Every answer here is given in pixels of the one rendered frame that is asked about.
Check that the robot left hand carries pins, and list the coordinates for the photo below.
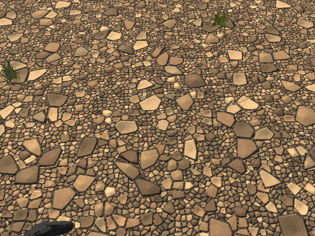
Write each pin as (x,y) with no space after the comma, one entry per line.
(52,228)

